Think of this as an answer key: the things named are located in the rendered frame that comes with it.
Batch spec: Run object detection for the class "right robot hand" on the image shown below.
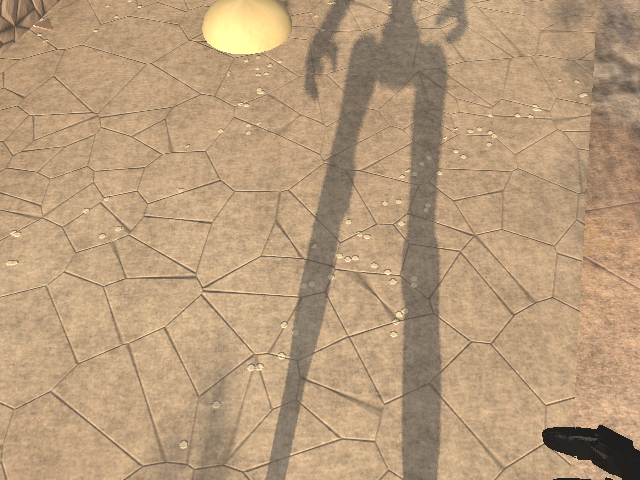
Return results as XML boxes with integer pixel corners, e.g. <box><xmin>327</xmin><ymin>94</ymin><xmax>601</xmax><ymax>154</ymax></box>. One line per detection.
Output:
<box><xmin>542</xmin><ymin>425</ymin><xmax>640</xmax><ymax>480</ymax></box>

